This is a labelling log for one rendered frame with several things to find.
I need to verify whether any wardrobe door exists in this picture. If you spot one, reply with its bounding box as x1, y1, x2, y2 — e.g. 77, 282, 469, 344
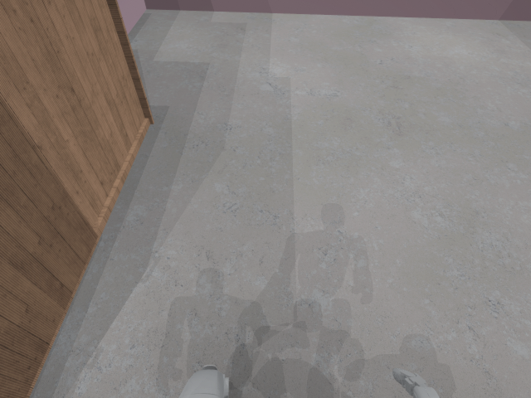
0, 95, 98, 398
0, 0, 144, 228

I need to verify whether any left robot thigh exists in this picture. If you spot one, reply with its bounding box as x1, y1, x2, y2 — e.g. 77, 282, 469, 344
178, 370, 229, 398

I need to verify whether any right robot hand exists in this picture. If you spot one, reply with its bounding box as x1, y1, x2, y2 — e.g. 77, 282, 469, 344
392, 368, 440, 398

